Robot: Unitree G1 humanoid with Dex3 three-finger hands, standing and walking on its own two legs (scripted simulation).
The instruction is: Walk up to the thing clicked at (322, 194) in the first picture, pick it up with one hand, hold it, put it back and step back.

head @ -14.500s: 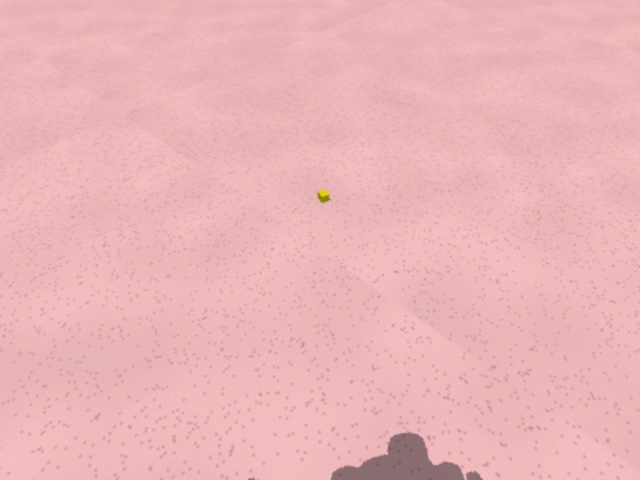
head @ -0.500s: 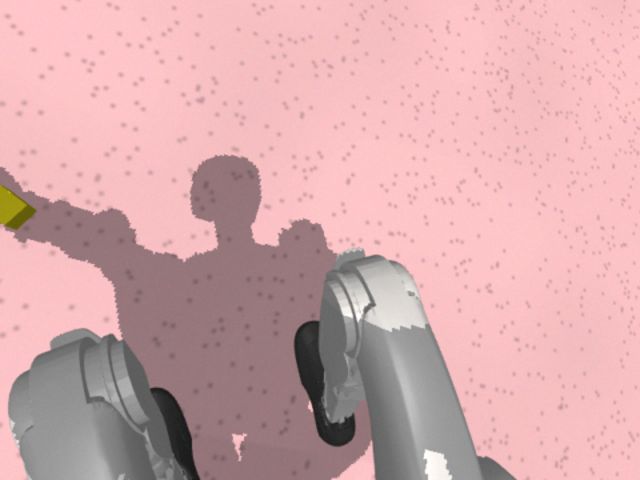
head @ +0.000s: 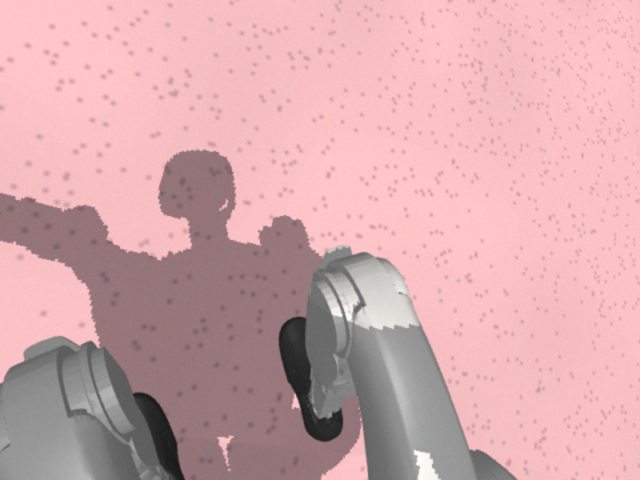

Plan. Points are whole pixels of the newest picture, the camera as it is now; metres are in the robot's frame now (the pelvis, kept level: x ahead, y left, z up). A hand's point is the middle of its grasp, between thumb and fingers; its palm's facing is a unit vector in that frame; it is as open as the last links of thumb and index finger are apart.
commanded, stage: rise first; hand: left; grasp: from above
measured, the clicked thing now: out of the picture +0.49 +0.30 -0.29
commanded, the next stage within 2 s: none
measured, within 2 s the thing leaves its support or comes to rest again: neither
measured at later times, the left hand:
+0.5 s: hand out of the picture +0.46 +0.34 -0.18, palm faces -0.27 -0.33 -0.91, open 13.8 cm
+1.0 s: hand out of the picture +0.46 +0.33 -0.18, palm faces -0.26 -0.32 -0.91, open 13.7 cm
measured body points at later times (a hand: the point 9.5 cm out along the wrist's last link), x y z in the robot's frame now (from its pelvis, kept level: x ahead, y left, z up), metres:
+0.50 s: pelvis +0.00 +0.00 +0.00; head +0.27 +0.08 +0.35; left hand +0.47 +0.35 -0.13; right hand +0.00 -0.26 -0.08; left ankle +0.06 +0.12 -0.28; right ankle +0.11 -0.13 -0.28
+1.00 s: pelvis +0.00 +0.00 +0.00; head +0.26 +0.07 +0.36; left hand +0.47 +0.34 -0.13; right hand +0.01 -0.26 -0.08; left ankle +0.06 +0.12 -0.28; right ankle +0.11 -0.13 -0.28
